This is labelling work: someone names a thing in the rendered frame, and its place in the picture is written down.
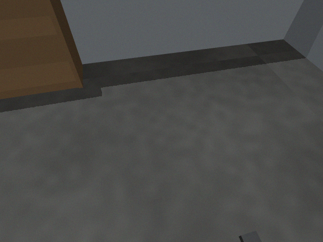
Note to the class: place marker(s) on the small box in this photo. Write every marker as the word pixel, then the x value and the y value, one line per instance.
pixel 250 237

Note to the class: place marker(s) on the bookshelf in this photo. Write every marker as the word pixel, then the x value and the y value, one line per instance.
pixel 38 53

